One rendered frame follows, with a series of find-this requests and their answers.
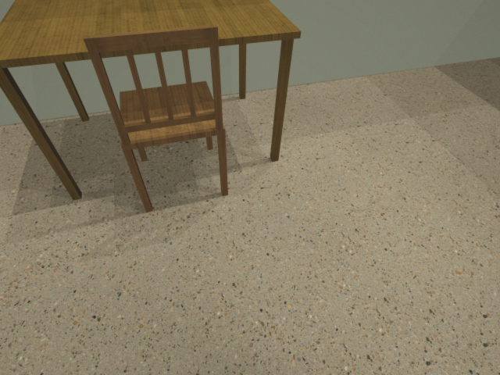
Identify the chair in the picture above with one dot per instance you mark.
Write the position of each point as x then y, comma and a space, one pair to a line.
167, 114

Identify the table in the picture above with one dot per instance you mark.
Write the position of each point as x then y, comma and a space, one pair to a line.
35, 32

